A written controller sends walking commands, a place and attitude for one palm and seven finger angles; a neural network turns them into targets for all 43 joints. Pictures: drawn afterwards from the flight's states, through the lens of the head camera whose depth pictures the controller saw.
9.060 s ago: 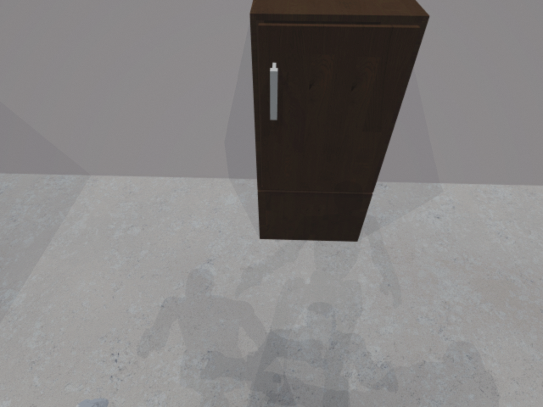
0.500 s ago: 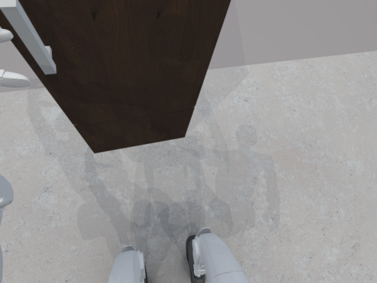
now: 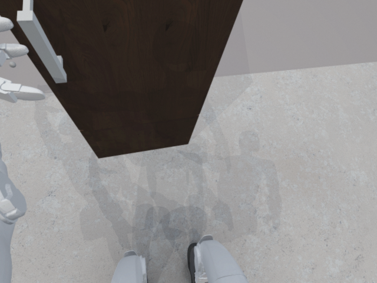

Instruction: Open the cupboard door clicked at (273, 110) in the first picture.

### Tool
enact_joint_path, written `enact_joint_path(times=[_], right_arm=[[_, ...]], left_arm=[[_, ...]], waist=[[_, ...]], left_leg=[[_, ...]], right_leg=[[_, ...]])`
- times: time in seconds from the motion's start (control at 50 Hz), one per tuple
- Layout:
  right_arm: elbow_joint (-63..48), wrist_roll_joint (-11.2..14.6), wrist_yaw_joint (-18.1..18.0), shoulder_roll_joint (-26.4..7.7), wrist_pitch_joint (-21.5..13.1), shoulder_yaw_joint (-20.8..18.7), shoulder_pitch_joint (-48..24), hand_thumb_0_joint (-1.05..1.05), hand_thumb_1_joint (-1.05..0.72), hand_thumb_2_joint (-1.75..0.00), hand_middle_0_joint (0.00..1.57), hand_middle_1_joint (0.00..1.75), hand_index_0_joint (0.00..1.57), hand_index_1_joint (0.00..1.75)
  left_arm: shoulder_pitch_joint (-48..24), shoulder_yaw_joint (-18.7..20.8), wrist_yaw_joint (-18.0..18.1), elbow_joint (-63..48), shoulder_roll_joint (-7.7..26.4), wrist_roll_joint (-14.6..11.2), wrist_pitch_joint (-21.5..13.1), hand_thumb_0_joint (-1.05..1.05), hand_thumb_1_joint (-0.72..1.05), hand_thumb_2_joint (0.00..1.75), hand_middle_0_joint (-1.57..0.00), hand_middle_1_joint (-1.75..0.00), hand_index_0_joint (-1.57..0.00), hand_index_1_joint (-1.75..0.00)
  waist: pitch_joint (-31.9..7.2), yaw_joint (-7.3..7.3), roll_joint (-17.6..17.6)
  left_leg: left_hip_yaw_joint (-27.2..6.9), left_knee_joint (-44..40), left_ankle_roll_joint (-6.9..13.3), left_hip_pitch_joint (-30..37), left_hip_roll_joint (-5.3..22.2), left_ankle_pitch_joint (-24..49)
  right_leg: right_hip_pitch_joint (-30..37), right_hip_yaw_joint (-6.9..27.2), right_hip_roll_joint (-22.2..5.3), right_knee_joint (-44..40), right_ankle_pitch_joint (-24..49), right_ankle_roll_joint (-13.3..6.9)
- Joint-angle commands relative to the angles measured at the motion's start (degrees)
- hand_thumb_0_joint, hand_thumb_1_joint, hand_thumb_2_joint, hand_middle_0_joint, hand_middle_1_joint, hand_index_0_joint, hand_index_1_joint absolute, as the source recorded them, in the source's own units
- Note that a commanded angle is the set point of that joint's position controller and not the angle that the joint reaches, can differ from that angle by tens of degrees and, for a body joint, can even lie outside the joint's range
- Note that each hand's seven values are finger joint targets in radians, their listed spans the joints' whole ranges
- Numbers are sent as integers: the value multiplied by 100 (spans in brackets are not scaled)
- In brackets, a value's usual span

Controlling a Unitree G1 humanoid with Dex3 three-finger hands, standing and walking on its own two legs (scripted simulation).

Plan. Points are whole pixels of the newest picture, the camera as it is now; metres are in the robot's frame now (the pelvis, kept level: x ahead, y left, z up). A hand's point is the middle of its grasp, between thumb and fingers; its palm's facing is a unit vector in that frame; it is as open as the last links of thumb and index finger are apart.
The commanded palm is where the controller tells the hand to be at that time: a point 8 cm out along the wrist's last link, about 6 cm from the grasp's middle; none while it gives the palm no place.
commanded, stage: move the hooked fingers beside the handle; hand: left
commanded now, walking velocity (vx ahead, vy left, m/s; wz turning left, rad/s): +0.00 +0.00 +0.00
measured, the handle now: (46, 43) +0.57 +0.22 +0.08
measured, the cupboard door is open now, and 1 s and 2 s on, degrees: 0 0 0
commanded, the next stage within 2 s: slide the fingers in behind the handle in 0.28 s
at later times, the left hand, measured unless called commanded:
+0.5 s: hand (15, 66) +0.51 +0.27 +0.08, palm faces +0.08 -1.00 -0.02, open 14.0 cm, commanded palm +0.50 +0.30 +0.07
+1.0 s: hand (35, 66) +0.51 +0.23 +0.07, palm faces +0.09 -1.00 -0.02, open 14.0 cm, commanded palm +0.49 +0.26 +0.07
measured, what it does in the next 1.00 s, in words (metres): stands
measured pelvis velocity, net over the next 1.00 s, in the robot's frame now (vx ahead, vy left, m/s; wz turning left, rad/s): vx -0.01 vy -0.01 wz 0.02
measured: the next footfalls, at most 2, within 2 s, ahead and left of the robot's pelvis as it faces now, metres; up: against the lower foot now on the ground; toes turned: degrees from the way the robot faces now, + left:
none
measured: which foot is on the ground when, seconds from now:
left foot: down 0.00-1.00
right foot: down 0.00-1.00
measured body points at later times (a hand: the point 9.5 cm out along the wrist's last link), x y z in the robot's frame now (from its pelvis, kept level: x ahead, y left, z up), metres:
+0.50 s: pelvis -0.01 +0.00 -0.01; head +0.15 +0.03 +0.41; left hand +0.50 +0.32 +0.08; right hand -0.02 -0.27 -0.10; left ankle -0.03 +0.11 -0.67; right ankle +0.03 -0.14 -0.67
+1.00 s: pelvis -0.01 -0.01 +0.00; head +0.14 +0.03 +0.42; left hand +0.50 +0.29 +0.08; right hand -0.02 -0.27 -0.11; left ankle -0.03 +0.11 -0.67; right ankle +0.03 -0.14 -0.67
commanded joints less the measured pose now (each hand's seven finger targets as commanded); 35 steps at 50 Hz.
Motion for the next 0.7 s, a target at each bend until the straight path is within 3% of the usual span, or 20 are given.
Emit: enact_joint_path(times=[0.0, 0.04, 0.1, 0.16, 0.2, 0.22, 0.28, 0.34, 0.38, 0.4, 0.42, 0.44, 0.52, 0.54, 0.6, 0.62, 0.64, 0.68], right_arm=[[-174, -24, -78, -1142, -70, -408, 1220, 0, -90, -90, 20, 30, 20, 30], [-182, -13, -86, -1125, -84, -397, 1184, 0, -90, -90, 20, 30, 20, 30], [-196, -7, -95, -1144, -100, -404, 1157, 0, -90, -90, 20, 30, 20, 30], [-170, -13, -101, -1148, -108, -398, 1156, 0, -90, -90, 20, 30, 20, 30], [-175, 7, -102, -1159, -115, -394, 1131, 0, -90, -90, 20, 30, 20, 30], [-181, -4, -125, -1177, -129, -396, 1139, 0, -90, -90, 20, 30, 20, 30], [-138, 10, -132, -1160, -137, -361, 1126, 0, -90, -90, 20, 30, 20, 30], [-95, -15, -116, -1167, -147, -393, 1168, 0, -90, -90, 20, 30, 20, 30], [-78, -12, -104, -1166, -144, -392, 1180, 0, -90, -90, 20, 30, 20, 30], [-73, -8, -97, -1154, -148, -382, 1163, 0, -90, -90, 20, 30, 20, 30], [-67, -12, -101, -1142, -159, -379, 1188, 0, -90, -90, 20, 30, 20, 30], [-55, -22, -103, -1161, -147, -395, 1208, 0, -90, -90, 20, 30, 20, 30], [-87, -47, -80, -1144, -151, -397, 1230, 0, -90, -90, 20, 30, 20, 30], [-80, -48, -57, -1117, -164, -403, 1219, 0, -90, -90, 20, 30, 20, 30], [-36, -61, -37, -1109, -177, -417, 1229, 0, -90, -90, 20, 30, 20, 30], [-60, -65, -45, -1119, -184, -421, 1237, 0, -90, -90, 20, 30, 20, 30], [-22, -57, -32, -1095, -197, -406, 1203, 0, -90, -90, 20, 30, 20, 30], [9, -59, -44, -1120, -202, -413, 1223, 0, -90, -90, 20, 30, 20, 30]], left_arm=[[-2110, 190, 21, -1018, 1833, -149, -395, 0, -50, 30, -30, -120, -30, -120], [-2251, 117, 6, -1064, 1797, -120, -442, 0, -50, 30, -30, -120, -30, -120], [-2197, 183, -37, -1099, 1905, -139, -468, 0, -50, 30, -30, -120, -30, -120], [-2356, 190, -92, -1183, 1927, -170, -506, 0, -50, 30, -30, -120, -30, -120], [-2203, 162, -113, -991, 1851, -211, -445, 0, -50, 30, -30, -120, -30, -120], [-2262, 263, -122, -1004, 1989, -220, -464, 0, -50, 30, -30, -120, -30, -120], [-2539, 74, -129, -1060, 1936, -138, -444, 0, -50, 30, -30, -120, -30, -120], [-2690, 64, -107, -1317, 1836, -188, -514, 0, -50, 30, -30, -120, -30, -120], [-2404, 92, -95, -1074, 1778, -215, -454, 0, -50, 30, -30, -120, -30, -120], [-2464, -80, -92, -1034, 1562, -223, -405, 0, -50, 30, -30, -120, -30, -120], [-2572, -202, -85, -1066, 1405, -232, -399, 0, -50, 30, -30, -120, -30, -120], [-2535, -100, -40, -1120, 1533, -185, -384, 0, -50, 30, -30, -120, -30, -120], [-2545, 8, 168, -1225, 1566, -176, -412, 0, -50, 30, -30, -120, -30, -120], [-2595, -123, 203, -1329, 1409, -143, -446, 0, -50, 30, -30, -120, -30, -120], [-2645, -248, 284, -1291, 1261, -78, -489, 0, -50, 30, -30, -120, -30, -120], [-2604, -179, 300, -1337, 1312, -85, -537, 0, -50, 30, -30, -120, -30, -120], [-2715, -402, 290, -1254, 1067, -83, -529, 0, -50, 30, -30, -120, -30, -120], [-2670, -275, 322, -1122, 1184, -91, -523, 0, -50, 30, -30, -120, -30, -120]], waist=[[-2832, 34, 977], [-2811, 33, 1263], [-2936, 56, 1158], [-3035, 52, 1315], [-2892, 9, 1056], [-2899, 9, 980], [-2879, -16, 1287], [-3248, -20, 1546], [-3095, 19, 1349], [-2949, -61, 1206], [-2868, -98, 1300], [-2970, -21, 1338], [-2948, 9, 1246], [-3068, -4, 1373], [-2907, -72, 1155], [-2961, -18, 1227], [-2888, -91, 1325], [-2759, -72, 1055]], left_leg=[[-108, -569, 76, 1591, -157, 3342], [-98, -558, 61, 1680, -161, 3358], [-76, -536, 79, 1582, -174, 3224], [-114, -516, 57, 1715, -163, 3334], [-92, -514, 88, 1542, -170, 3142], [-107, -487, 109, 1467, -172, 3120], [-130, -527, 84, 1522, -180, 2922], [-205, -478, 30, 1981, -150, 3282], [-203, -489, 33, 1863, -149, 3250], [-188, -507, 57, 1738, -156, 3092], [-226, -537, 55, 1829, -152, 3138], [-236, -547, 36, 1877, -145, 3172], [-220, -582, 44, 1795, -164, 3086], [-196, -569, 42, 1886, -169, 3100], [-182, -601, 62, 1775, -174, 2860], [-211, -596, 54, 1850, -173, 2952], [-209, -624, 38, 1884, -176, 2847], [-209, -648, 64, 1715, -184, 2647]], right_leg=[[1898, 125, 269, -188, 2262, -198], [1765, 130, 254, -164, 2229, -209], [1898, 155, 248, -156, 2220, -201], [1820, 141, 246, -124, 2231, -210], [1822, 145, 256, -159, 2143, -191], [1875, 157, 256, -131, 2188, -202], [1677, 140, 240, -139, 1914, -197], [1456, 92, 247, -94, 1912, -209], [1507, 87, 257, -129, 1910, -209], [1476, 83, 255, -153, 1849, -190], [1392, 60, 254, -161, 1831, -210], [1388, 51, 245, -149, 1806, -205], [1505, 57, 258, -157, 1816, -226], [1460, 73, 251, -164, 1815, -206], [1482, 79, 250, -222, 1689, -194], [1462, 70, 255, -189, 1703, -230], [1347, 63, 251, -219, 1592, -213], [1421, 67, 255, -258, 1481, -213]])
